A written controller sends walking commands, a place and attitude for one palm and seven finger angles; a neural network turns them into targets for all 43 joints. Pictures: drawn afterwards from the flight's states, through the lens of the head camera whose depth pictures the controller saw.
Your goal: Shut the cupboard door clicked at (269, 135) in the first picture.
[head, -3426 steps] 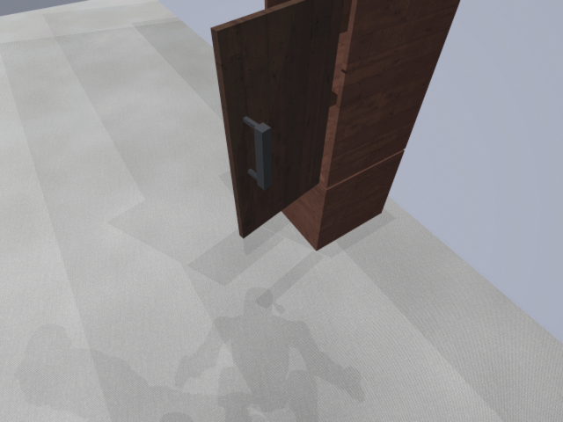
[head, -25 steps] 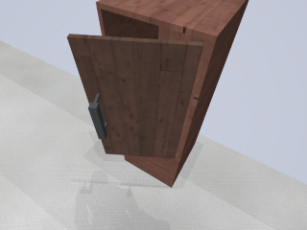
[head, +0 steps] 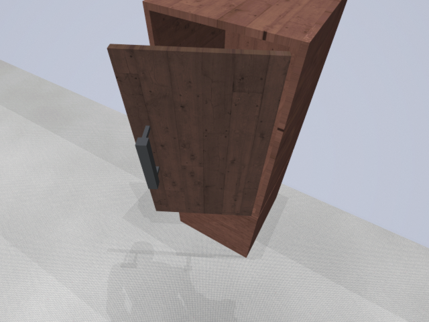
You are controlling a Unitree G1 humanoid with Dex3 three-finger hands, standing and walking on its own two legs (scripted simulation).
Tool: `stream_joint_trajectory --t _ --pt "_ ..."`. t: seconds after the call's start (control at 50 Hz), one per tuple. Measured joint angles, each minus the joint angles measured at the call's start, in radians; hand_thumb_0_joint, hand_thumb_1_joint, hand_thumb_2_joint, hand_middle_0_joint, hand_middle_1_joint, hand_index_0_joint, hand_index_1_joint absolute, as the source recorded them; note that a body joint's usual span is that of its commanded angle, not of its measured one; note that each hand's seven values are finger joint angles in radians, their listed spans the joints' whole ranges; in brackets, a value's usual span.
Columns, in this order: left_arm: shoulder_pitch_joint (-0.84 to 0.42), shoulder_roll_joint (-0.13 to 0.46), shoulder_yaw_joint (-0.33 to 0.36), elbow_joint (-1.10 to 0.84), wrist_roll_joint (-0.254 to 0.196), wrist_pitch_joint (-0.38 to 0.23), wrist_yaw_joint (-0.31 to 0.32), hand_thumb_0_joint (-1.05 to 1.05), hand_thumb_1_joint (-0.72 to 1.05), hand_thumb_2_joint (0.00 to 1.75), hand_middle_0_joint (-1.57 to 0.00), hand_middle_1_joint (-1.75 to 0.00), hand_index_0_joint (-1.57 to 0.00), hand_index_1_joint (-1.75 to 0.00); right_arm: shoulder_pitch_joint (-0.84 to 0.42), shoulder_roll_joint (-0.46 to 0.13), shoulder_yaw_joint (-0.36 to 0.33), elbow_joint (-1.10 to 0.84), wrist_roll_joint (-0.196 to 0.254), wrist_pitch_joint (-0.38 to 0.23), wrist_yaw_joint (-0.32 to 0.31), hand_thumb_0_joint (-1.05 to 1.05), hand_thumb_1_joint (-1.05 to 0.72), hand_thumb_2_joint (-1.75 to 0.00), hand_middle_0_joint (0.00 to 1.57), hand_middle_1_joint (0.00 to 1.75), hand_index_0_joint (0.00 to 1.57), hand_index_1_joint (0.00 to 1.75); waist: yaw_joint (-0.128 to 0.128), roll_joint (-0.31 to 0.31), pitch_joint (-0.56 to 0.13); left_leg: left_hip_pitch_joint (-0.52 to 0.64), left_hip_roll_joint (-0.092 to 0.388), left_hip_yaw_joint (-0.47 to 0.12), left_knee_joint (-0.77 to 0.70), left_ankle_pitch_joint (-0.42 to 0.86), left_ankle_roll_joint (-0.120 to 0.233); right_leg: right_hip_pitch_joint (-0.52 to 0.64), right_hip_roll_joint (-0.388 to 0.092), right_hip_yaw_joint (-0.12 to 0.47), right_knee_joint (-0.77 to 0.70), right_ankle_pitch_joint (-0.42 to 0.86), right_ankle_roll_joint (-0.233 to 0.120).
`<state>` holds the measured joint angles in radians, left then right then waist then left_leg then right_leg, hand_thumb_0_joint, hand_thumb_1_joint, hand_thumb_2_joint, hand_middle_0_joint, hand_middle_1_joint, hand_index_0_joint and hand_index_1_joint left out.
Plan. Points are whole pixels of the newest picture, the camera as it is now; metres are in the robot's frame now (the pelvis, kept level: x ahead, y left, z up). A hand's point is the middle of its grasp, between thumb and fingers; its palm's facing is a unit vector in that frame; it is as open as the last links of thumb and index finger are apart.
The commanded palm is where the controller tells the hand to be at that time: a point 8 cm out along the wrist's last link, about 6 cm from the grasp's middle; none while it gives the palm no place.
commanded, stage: come to a stop and stand still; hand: left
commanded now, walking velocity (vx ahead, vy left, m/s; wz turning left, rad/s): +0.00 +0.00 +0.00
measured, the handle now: (150, 158) +0.48 +0.21 -0.02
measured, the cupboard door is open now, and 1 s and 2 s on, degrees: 27 27 27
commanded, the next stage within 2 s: look again from close up in 0.60 s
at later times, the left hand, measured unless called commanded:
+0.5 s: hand out of the picture -0.01 +0.18 -0.17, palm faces +0.01 -0.98 -0.20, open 7.4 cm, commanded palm none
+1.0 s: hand out of the picture -0.03 +0.16 -0.18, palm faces +0.03 -0.99 -0.13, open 7.4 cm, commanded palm none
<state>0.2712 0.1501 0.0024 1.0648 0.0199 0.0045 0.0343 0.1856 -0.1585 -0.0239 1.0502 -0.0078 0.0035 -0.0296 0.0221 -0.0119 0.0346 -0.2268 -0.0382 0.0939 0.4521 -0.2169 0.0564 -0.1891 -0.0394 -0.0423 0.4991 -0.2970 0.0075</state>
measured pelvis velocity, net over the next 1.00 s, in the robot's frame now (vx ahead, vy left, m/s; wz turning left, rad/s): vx -0.01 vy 0.01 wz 0.00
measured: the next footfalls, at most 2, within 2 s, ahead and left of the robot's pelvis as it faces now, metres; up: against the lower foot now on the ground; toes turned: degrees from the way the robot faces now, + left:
none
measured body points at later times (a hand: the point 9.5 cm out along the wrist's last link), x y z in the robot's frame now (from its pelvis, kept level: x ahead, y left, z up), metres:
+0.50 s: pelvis -0.02 +0.01 +0.00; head -0.02 +0.01 +0.45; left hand -0.01 +0.23 -0.16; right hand -0.02 -0.21 -0.16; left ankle +0.02 +0.08 -0.74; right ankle -0.02 -0.12 -0.74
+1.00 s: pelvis -0.01 +0.01 +0.00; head -0.01 +0.03 +0.45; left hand -0.03 +0.21 -0.17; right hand +0.00 -0.22 -0.15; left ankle +0.02 +0.08 -0.74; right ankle -0.02 -0.12 -0.74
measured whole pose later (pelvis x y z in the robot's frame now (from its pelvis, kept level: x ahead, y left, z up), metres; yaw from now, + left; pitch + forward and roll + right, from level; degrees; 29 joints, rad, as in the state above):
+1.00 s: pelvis -0.01 +0.01 +0.00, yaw +0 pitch -1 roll -1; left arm 0.34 0.13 -0.03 1.10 0.01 -0.01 0.04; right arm 0.27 -0.14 0.00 1.12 0.00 -0.01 -0.02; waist 0.01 -0.03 0.02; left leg -0.23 -0.03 0.09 0.43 -0.19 0.07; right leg -0.17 -0.03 -0.05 0.43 -0.24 0.02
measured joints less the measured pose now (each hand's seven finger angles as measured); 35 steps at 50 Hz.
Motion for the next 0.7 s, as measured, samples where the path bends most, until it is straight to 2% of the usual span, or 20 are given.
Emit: stream_joint_trajectory --t 0.06,0.12,0.18,0.28,0.46,0.7 --pt "0.001 0.006 -0.003 0.012 -0.003 0.001 -0.002 0.01 0.93 0.9 -0.2 -0.3 -0.2 -0.3 0.024 -0.001 0.007 0.023 -0.001 -0.005 0.001 -0.01 -0.94 -0.89 0.2 0.3 0.2 0.3 -0.008 -0.01 -0.004 0.014 0.006 0.0 -0.022 0.011 -0.003 0.015 0.007 0.0 -0.025 0.013 -0.003" --pt "0.006 0.004 -0.016 0.007 0.0 -0.025 0.014 0.01 0.93 0.9 -0.2 -0.3 -0.2 -0.3 0.045 -0.014 0.016 0.01 0.0 -0.002 0.01 -0.01 -0.93 -0.89 0.2 0.3 0.2 0.3 -0.016 0.004 0.011 -0.014 0.029 -0.005 0.029 -0.007 -0.008 0.012 0.028 -0.005 -0.033 0.026 -0.007" --pt "0.013 0.004 -0.026 0.004 -0.007 -0.031 0.013 0.01 0.92 0.9 -0.2 -0.3 -0.2 -0.3 0.07 -0.022 0.016 -0.001 -0.002 -0.007 0.008 0.0 -0.92 -0.89 0.2 0.3 0.2 0.3 -0.031 0.012 0.015 -0.022 0.031 -0.008 0.054 -0.016 -0.005 0.009 0.029 -0.008 -0.015 0.022 -0.008" --pt "0.019 0.009 -0.026 -0.004 -0.008 -0.016 0.007 0.01 0.91 0.9 -0.2 -0.3 -0.2 -0.3 0.106 -0.021 0.018 -0.002 -0.004 0.005 0.012 0.0 -0.92 -0.89 0.2 0.3 0.2 0.3 -0.039 0.019 -0.005 -0.021 0.023 -0.01 0.064 -0.018 0.003 0.009 0.021 -0.011 0.003 0.014 -0.005" --pt "0.029 0.016 -0.019 -0.026 -0.006 -0.01 0.002 0.0 0.91 0.9 -0.2 -0.3 -0.2 -0.3 0.123 0.005 0.027 0.003 -0.007 0.004 0.02 0.0 -0.91 -0.89 0.2 0.3 0.2 0.3 -0.033 0.017 -0.015 -0.038 0.009 -0.008 0.031 0.016 0.011 -0.019 0.008 -0.01 -0.002 0.033 0.001" --pt "0.068 -0.004 -0.025 0.007 -0.007 -0.014 0.0 0.0 0.91 0.9 -0.2 -0.3 -0.2 -0.3 0.105 0.009 0.026 0.038 -0.001 -0.009 0.016 0.0 -0.91 -0.89 0.2 0.3 0.2 0.3 -0.019 -0.005 -0.016 -0.026 0.009 -0.006 0.0 0.03 0.011 -0.008 0.01 -0.007 -0.036 0.049 0.004"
